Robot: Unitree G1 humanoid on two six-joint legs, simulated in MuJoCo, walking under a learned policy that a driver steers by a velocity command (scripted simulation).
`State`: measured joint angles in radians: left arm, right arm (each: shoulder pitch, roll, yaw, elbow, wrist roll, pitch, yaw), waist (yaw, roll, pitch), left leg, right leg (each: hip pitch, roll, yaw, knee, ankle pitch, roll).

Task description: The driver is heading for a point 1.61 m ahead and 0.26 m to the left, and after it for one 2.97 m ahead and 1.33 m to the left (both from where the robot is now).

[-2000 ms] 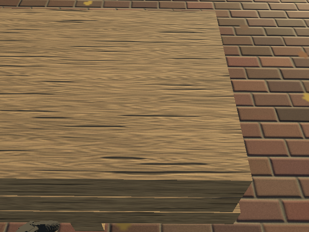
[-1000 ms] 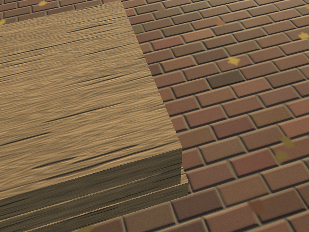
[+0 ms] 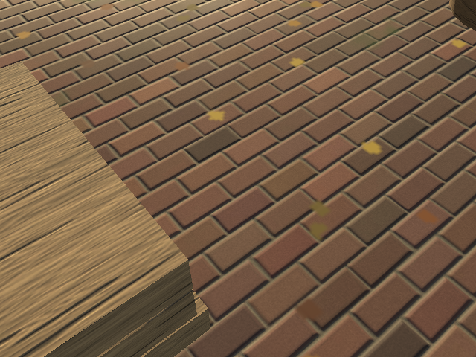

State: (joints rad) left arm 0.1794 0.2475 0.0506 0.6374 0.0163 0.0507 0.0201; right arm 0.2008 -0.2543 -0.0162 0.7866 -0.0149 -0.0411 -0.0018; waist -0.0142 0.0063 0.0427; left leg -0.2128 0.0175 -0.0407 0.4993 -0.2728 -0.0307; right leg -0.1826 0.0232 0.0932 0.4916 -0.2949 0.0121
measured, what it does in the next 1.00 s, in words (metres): stands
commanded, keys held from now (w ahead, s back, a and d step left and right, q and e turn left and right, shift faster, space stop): w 1.00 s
